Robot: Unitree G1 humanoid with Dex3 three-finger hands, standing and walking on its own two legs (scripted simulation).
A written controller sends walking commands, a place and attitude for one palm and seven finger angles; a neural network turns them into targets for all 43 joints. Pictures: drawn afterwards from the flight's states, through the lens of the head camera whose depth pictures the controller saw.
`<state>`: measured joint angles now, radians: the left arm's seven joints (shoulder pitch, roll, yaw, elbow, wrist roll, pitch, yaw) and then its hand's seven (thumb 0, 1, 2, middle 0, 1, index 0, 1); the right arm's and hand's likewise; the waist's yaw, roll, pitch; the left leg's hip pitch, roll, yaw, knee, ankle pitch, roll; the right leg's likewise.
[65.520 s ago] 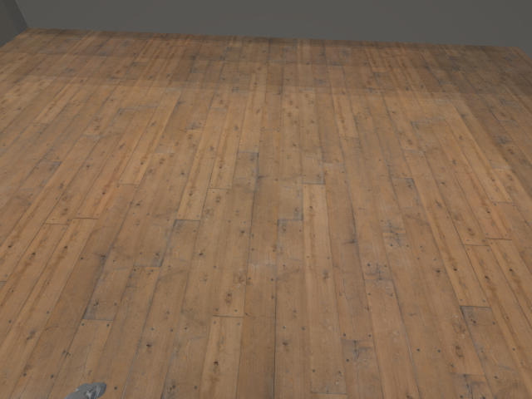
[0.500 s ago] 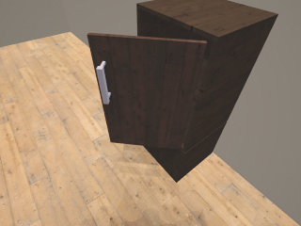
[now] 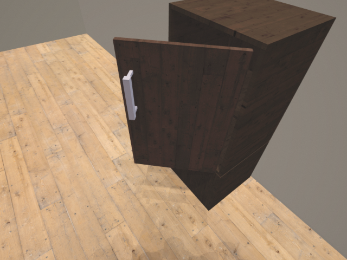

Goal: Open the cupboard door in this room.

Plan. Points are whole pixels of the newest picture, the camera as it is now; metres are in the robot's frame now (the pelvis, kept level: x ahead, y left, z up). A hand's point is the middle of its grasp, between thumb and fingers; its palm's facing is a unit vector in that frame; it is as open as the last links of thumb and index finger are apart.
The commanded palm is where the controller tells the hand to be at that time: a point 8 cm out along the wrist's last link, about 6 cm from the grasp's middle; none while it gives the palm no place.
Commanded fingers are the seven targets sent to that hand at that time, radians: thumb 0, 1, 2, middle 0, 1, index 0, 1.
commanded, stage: look again from close up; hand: left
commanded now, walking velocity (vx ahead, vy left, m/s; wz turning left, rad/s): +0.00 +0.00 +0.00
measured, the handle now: (131, 95) +0.58 +0.18 +0.06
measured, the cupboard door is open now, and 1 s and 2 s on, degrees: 45 45 45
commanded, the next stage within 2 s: raise the hand with hooked fingers in 0.02 s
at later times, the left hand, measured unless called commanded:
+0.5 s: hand (116, 229) +0.20 +0.15 -0.03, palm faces -0.08 -1.00 +0.02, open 8.2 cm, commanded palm +0.14 +0.24 -0.04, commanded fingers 0.00 0.43 0.70 -0.23 -0.60 -0.23 -0.60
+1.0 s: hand (82, 209) +0.22 +0.23 +0.01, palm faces +0.00 -1.00 -0.07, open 11.3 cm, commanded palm +0.19 +0.28 +0.01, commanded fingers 0.00 -0.15 0.45 -0.28 -0.98 -0.28 -0.98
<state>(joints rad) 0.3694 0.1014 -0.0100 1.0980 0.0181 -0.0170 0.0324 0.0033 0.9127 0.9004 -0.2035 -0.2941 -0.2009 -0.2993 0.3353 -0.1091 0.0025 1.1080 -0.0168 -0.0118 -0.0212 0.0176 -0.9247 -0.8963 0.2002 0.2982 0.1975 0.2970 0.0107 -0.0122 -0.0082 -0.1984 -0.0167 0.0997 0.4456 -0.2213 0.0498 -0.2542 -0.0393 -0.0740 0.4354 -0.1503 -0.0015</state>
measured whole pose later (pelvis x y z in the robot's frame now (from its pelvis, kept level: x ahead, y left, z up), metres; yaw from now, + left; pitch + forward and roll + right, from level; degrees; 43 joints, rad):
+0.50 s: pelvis +0.01 +0.00 -0.06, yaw +3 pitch +8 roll +0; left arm 0.42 0.16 0.06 0.10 -0.19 -0.50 -0.30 0.01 0.68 0.79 -0.22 -0.45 -0.22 -0.46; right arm 0.18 -0.28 -0.07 0.49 0.02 -0.25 0.02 0.02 -0.91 -0.90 0.20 0.30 0.20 0.30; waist -0.03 -0.04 -0.12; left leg -0.66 -0.02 0.06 1.00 -0.48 0.05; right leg -0.70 -0.02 -0.03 0.99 -0.42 -0.01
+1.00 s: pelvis +0.03 +0.00 -0.06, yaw +4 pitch +12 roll -3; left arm 0.42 0.31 0.28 -0.05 -0.35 -0.29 -0.41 0.01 0.08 0.55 -0.26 -0.83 -0.26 -0.83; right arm 0.28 -0.21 0.03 0.53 0.04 -0.20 -0.04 0.02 -0.90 -0.90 0.21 0.30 0.20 0.30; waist -0.01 0.04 -0.12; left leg -0.70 0.00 0.00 1.00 -0.51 0.04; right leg -0.70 0.00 -0.09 0.93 -0.44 -0.01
